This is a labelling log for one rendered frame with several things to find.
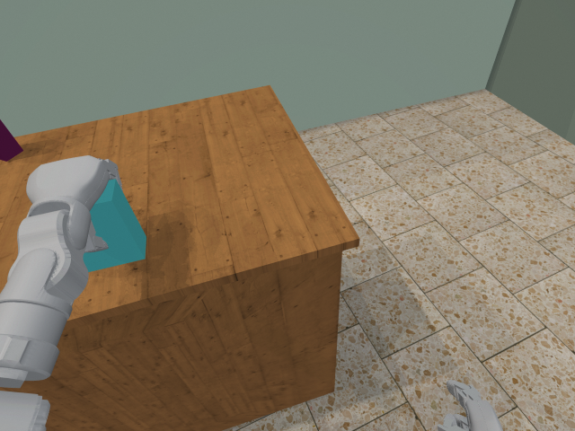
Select right robot hand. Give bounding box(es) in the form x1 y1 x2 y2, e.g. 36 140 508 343
438 380 503 431

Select robot left upper arm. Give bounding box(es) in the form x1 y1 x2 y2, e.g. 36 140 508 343
0 391 50 431

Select left robot forearm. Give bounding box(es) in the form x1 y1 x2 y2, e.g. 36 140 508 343
0 196 91 388

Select table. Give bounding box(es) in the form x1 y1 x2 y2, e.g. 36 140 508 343
0 85 360 431

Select sponge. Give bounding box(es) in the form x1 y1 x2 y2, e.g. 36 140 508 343
83 179 146 272

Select left robot hand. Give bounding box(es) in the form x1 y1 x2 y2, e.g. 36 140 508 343
26 155 123 253

